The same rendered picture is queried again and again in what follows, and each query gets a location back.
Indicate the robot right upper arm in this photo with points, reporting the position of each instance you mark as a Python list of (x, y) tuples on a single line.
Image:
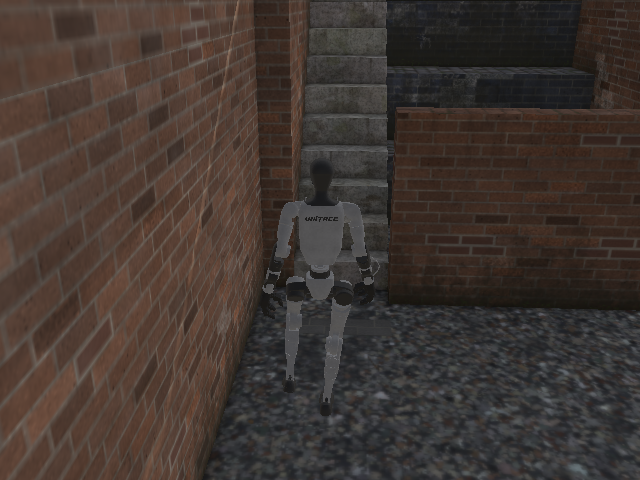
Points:
[(352, 211)]

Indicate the right robot foot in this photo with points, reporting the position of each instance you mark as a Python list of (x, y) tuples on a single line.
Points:
[(325, 407)]

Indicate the robot left hand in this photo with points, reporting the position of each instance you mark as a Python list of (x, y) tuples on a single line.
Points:
[(266, 305)]

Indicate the robot left upper arm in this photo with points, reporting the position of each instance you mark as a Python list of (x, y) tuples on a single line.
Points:
[(289, 211)]

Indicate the right robot forearm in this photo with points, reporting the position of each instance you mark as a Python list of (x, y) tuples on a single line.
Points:
[(365, 267)]

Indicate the left robot forearm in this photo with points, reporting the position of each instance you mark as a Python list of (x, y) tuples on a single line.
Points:
[(273, 272)]

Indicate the right robot shin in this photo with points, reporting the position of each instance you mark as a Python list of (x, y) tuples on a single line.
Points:
[(331, 370)]

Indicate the robot right hand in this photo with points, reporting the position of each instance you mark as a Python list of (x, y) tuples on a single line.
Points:
[(369, 289)]

